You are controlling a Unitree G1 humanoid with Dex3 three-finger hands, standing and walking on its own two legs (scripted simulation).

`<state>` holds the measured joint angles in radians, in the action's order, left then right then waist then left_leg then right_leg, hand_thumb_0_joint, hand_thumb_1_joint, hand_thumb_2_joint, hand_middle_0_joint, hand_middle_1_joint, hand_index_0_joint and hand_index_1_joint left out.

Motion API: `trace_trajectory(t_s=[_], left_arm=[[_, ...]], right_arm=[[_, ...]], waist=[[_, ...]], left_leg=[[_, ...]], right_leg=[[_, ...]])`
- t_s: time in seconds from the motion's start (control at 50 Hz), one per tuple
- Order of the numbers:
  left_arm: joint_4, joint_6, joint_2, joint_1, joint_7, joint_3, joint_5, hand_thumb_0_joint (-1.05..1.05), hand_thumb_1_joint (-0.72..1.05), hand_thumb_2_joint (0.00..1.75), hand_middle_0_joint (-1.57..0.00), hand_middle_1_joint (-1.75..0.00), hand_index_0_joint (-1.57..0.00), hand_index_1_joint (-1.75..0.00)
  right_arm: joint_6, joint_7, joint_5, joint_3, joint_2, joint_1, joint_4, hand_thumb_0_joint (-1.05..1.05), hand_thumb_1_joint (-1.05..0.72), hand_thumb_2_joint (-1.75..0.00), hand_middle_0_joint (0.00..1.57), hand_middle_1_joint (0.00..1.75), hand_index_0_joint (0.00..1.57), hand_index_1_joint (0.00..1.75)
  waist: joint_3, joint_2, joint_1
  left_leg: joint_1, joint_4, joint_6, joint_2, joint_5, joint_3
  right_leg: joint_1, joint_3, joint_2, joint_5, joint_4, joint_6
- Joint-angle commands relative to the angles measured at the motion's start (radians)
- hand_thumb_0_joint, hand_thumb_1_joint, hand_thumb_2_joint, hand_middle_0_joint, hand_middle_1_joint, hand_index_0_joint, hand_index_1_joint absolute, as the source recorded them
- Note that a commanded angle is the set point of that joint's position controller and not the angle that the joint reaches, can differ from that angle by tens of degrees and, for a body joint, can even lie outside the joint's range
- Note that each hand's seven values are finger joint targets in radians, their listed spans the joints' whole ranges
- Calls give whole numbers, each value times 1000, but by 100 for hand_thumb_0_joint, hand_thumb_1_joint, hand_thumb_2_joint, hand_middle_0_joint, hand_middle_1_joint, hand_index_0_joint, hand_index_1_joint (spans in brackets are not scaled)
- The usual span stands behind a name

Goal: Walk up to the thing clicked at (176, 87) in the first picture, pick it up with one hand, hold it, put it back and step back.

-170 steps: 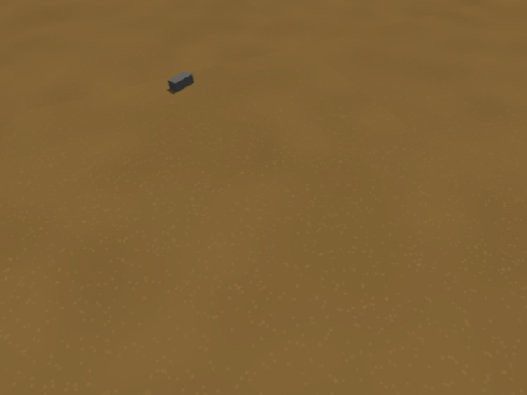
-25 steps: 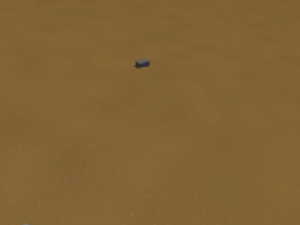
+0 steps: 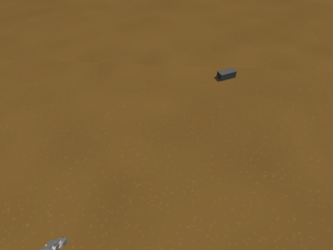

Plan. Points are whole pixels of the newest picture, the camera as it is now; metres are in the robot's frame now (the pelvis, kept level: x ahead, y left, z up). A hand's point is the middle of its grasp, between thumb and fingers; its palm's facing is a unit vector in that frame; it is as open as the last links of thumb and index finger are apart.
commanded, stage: walk up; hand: left
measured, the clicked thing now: (226, 74) +1.76 -0.48 -0.73
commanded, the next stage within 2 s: none
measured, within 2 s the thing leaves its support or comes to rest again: neither
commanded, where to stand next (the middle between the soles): +1.48 -0.78 m, yaw +21 degrees
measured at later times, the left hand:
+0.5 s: hand (123, 178) +0.37 +0.19 -0.16, palm faces +0.05 -0.97 -0.25, open 7.4 cm
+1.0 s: hand (168, 129) +0.55 +0.04 -0.12, palm faces +0.22 -0.90 -0.38, open 7.4 cm
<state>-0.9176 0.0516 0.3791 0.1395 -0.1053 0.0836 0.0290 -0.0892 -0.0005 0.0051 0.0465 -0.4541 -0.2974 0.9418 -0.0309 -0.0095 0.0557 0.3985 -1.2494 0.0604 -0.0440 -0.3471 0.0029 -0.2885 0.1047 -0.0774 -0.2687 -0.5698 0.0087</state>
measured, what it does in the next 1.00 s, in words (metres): walks ahead: left foot, then right foot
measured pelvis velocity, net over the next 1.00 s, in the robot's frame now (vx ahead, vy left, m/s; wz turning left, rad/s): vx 0.56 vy -0.25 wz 0.20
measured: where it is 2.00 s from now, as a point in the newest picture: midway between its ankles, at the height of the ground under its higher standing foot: (240, 141)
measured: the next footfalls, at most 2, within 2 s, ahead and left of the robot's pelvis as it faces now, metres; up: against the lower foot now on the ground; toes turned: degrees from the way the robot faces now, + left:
left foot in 0.26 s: +0.34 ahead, +0.06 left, +0.00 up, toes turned +11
right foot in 0.70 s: +0.60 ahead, -0.30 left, +0.00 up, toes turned +3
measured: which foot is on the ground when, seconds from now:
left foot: up 0.00-0.24, down 0.26-0.72, up 0.74-1.00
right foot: down 0.00-0.28, up 0.30-0.68, down 0.70-1.00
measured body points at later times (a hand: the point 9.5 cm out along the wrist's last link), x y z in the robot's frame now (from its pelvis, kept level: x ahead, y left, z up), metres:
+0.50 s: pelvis +0.31 -0.08 +0.00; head +0.32 -0.04 +0.44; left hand +0.37 +0.24 -0.14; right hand +0.39 -0.40 -0.08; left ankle +0.30 +0.05 -0.73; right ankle +0.35 -0.26 -0.65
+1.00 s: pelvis +0.56 -0.25 +0.00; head +0.57 -0.26 +0.45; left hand +0.54 +0.08 -0.09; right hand +0.71 -0.55 -0.11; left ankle +0.62 -0.10 -0.68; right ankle +0.56 -0.30 -0.73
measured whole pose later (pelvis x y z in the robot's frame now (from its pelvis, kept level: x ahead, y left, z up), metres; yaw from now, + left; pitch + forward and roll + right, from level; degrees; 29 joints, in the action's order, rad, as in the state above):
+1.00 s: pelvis +0.56 -0.25 +0.00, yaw +12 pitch -2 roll +0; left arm -0.85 0.02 0.40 0.29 -0.10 0.09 0.04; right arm -0.08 0.00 0.00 0.04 -0.45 -0.29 0.93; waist -0.04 -0.04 0.07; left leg 0.56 -0.95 0.02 -0.04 -0.23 0.00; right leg -0.14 0.17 0.05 -0.26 -0.42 0.09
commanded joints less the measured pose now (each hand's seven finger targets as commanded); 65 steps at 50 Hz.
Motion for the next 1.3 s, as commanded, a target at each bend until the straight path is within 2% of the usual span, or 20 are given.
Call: trace_trajectory(t_s=[0.0,0.14,0.22,0.24,0.28,0.3,0.36,0.48,0.58,0.66,0.7,0.72,0.74,0.84,1.0,1.12,1.14,1.18,1.2,1.28], left_arm=[[50,31,251,20,32,65,-12,0,90,90,-20,-30,-20,-30],[127,16,284,36,6,56,4,0,90,90,-20,-30,-20,-30],[153,-6,281,88,23,53,-8,0,90,90,-20,-30,-20,-30],[162,-12,243,131,33,38,-10,0,90,90,-20,-30,-20,-30],[178,-25,250,228,41,37,-15,0,90,90,-20,-30,-20,-30],[173,-29,349,162,49,50,-8,0,90,90,-20,-30,-20,-30],[166,-9,296,72,38,45,-17,0,90,90,-20,-30,-20,-30],[187,-48,225,68,-20,44,-10,0,90,90,-20,-30,-20,-30],[199,-53,219,-40,-39,60,-5,0,90,90,-20,-30,-20,-30],[140,-49,269,100,-31,105,0,0,90,90,-20,-30,-20,-30],[79,-23,398,335,1,154,26,0,90,90,-20,-30,-20,-30],[97,-18,454,256,14,146,8,0,90,90,-20,-30,-20,-30],[129,-21,445,151,24,143,-7,0,90,90,-20,-30,-20,-30],[147,-4,262,29,33,81,-5,0,90,90,-20,-30,-20,-30],[201,-9,238,105,19,68,20,0,90,90,-20,-30,-20,-30],[232,-33,231,157,37,63,14,0,90,90,-20,-30,-20,-30],[250,-31,223,147,45,57,9,0,90,90,-20,-30,-20,-30],[267,-40,172,208,50,54,11,0,90,90,-20,-30,-20,-30],[254,-61,323,179,54,82,15,0,90,90,-20,-30,-20,-30],[218,-62,269,137,26,83,-1,0,90,90,-20,-30,-20,-30]], right_arm=[[-27,-17,-5,53,-159,-45,-85,0,-90,-90,20,30,20,30],[-6,-36,-17,68,-141,104,-150,0,-90,-90,20,30,20,30],[-7,0,8,100,-190,-104,-107,0,-90,-90,20,30,20,30],[-11,12,26,117,-234,-228,-91,0,-90,-90,20,30,20,30],[-16,36,23,152,-351,-269,-134,0,-90,-90,20,30,20,30],[-18,47,-12,163,-352,-214,-144,0,-90,-90,20,30,20,30],[-40,57,-32,95,-253,-98,-152,0,-90,-90,20,30,20,30],[-79,31,-15,86,-260,-11,-156,0,-90,-90,20,30,20,30],[-73,23,-4,95,-293,-36,-136,0,-90,-90,20,30,20,30],[-48,40,7,98,-291,23,-139,0,-90,-90,20,30,20,30],[-43,43,6,38,-113,-77,-136,0,-90,-90,20,30,20,30],[-34,55,-9,45,-164,-105,-147,0,-90,-90,20,30,20,30],[-25,66,2,53,-205,-103,-114,0,-90,-90,20,30,20,30],[-13,31,-20,57,-204,-140,-17,0,-90,-90,20,30,20,30],[1,20,-14,42,-177,15,-83,0,-90,-90,20,30,20,30],[-9,58,-10,54,-170,-139,-74,0,-90,-90,20,30,20,30],[-12,71,4,67,-194,-260,-50,0,-90,-90,20,30,20,30],[-8,96,15,118,-336,-332,-85,0,-90,-90,20,30,20,30],[-10,111,-30,131,-359,-255,-102,0,-90,-90,20,30,20,30],[-32,97,-18,74,-247,-58,-132,0,-90,-90,20,30,20,30]], waist=[[-32,175,-19],[-50,121,-5],[99,-8,-88],[155,-98,-154],[284,-221,-151],[270,-132,-156],[67,41,-90],[-60,-137,-12],[-17,-172,-54],[82,-89,62],[151,381,163],[156,431,98],[128,363,69],[-14,201,-36],[-74,141,14],[58,14,-60],[114,-29,-128],[215,-224,-158],[197,-74,-150],[-29,54,-60]], left_leg=[[180,160,4,-57,101,-40],[-66,589,-38,2,330,132],[-374,648,12,65,250,149],[-497,698,61,10,161,49],[-814,833,264,-437,65,-786],[-787,893,315,-499,-29,-898],[-391,888,160,-315,534,-350],[-82,940,129,-153,398,-10],[-101,940,103,-165,265,-24],[-14,664,70,-197,227,-20],[311,55,1,36,-141,55],[445,-96,-7,90,-212,39],[411,-151,-2,16,-170,-32],[174,130,-4,-31,85,-59],[172,491,-43,-21,145,31],[-223,692,10,50,198,98],[-396,757,49,12,264,50],[-710,843,279,-473,113,-718],[-633,915,354,-568,15,-862],[-181,908,185,-296,242,-240]], right_leg=[[134,-131,-140,302,262,118],[23,14,-93,151,318,96],[39,34,-91,497,-44,87],[-32,29,-65,440,-306,68],[-470,-102,131,-314,-742,-14],[-531,-249,54,-239,-817,3],[-357,-247,-36,-87,-756,2],[-207,-135,-59,6,-373,-18],[-86,-84,-56,153,-102,-3],[181,-69,-22,64,-46,32],[458,-384,-184,-243,176,57],[487,-709,-326,-326,379,122],[383,-726,-343,-390,397,135],[59,-202,-107,-30,317,68],[141,-136,-122,91,382,62],[125,-51,-75,626,-44,27],[33,-19,-38,583,-213,-3],[-476,-89,130,-378,-738,-92],[-497,-280,47,-327,-870,-65],[-328,-285,-9,-120,-743,-41]])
